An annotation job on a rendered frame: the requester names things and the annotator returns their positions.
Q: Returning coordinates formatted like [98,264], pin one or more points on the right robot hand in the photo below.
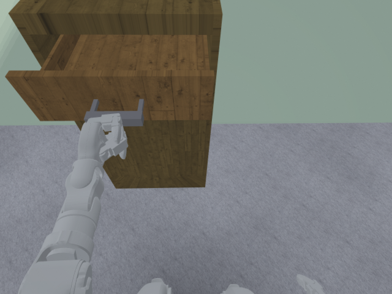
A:
[311,286]

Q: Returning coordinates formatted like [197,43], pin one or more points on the cabinet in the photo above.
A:
[161,153]

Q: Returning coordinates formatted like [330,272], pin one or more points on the drawer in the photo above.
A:
[170,72]

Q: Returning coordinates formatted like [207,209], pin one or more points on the handle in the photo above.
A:
[129,118]

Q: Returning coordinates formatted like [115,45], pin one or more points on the robot right shin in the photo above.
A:
[233,285]

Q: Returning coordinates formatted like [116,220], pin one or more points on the left robot forearm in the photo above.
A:
[72,236]

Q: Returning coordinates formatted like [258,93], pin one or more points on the robot shin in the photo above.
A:
[233,285]
[157,280]

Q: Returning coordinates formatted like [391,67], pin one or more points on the left robot hand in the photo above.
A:
[94,144]

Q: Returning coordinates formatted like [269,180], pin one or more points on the robot left shin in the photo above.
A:
[157,280]

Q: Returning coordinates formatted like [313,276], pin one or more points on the left robot upper arm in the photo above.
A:
[59,277]

